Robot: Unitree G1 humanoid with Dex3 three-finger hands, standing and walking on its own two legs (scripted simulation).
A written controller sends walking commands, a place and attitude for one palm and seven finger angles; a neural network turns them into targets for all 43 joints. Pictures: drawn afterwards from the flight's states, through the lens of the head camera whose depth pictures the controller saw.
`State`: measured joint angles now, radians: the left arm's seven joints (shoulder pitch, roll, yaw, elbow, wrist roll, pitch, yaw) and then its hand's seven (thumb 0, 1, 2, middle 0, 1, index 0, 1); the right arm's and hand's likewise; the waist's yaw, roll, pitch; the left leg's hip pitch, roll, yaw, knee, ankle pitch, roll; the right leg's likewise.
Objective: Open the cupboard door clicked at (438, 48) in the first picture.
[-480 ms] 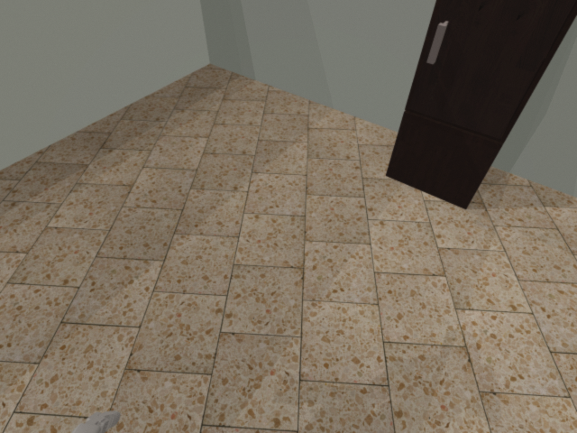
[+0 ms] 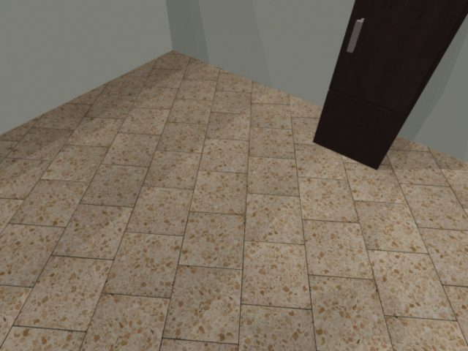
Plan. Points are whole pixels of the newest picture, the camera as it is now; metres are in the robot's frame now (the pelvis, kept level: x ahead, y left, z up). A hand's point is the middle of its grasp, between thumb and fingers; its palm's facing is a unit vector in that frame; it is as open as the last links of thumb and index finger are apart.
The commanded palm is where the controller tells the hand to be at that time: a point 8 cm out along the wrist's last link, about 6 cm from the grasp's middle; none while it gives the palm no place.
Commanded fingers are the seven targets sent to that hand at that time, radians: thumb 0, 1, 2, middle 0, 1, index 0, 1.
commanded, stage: stand and wait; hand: left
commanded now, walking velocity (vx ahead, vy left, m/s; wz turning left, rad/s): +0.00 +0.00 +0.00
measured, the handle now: (356, 35) +1.44 -0.48 -0.05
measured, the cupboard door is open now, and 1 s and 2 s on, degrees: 0 0 0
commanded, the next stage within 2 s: look at it before walking up in 0.34 s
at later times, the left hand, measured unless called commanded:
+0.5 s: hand out of the picture +0.07 +0.24 -0.15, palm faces -0.04 -0.94 -0.33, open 7.4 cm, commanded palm none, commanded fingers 0.00 0.90 0.90 -0.20 -0.30 -0.20 -0.30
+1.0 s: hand out of the picture +0.07 +0.24 -0.15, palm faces -0.04 -0.94 -0.34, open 7.4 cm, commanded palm none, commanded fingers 0.00 0.90 0.90 -0.20 -0.30 -0.20 -0.30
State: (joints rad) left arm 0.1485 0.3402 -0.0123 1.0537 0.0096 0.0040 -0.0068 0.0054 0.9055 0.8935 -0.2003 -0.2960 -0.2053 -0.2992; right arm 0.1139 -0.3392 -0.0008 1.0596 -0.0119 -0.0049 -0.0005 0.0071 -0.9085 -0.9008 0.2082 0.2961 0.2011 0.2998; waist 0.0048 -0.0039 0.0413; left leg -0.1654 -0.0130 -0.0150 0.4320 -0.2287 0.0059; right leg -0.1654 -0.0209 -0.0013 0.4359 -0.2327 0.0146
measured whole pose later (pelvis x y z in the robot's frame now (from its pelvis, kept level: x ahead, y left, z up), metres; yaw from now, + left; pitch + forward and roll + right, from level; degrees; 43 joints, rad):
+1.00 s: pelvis +0.00 -0.01 +0.00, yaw +0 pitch -2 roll +0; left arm 0.13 0.34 -0.01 1.09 0.01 -0.01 -0.01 0.00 0.91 0.89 -0.20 -0.30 -0.20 -0.30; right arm 0.10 -0.34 0.00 1.11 -0.01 -0.01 0.00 0.01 -0.91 -0.90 0.21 0.30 0.20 0.30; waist 0.00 0.00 0.04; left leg -0.14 0.00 -0.01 0.37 -0.19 -0.01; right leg -0.15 -0.01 0.00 0.38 -0.20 0.01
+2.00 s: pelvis +0.26 -0.06 -0.01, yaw -15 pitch -3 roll -1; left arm 0.20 0.20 0.04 1.03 0.02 -0.04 0.00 0.00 0.91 0.89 -0.19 -0.29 -0.20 -0.30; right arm 0.30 -0.16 -0.05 1.09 -0.02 -0.03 -0.01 0.01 -0.91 -0.90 0.20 0.30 0.20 0.30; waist -0.03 0.00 0.07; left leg -0.46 0.14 0.07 1.23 -0.37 -0.01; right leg -0.28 0.02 -0.13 0.56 -0.24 -0.07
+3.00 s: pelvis +0.64 -0.18 -0.01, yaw -31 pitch -1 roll +0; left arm 0.19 0.18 0.06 1.03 0.02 -0.06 0.01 -0.01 0.94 0.89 -0.20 -0.30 -0.20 -0.30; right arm 0.21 -0.17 -0.06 1.02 -0.03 -0.02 -0.02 0.01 -0.92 -0.90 0.20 0.30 0.20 0.30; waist -0.03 0.03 0.05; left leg -0.53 0.17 0.07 1.14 -0.30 -0.05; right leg -0.25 0.04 -0.14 0.48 -0.21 -0.10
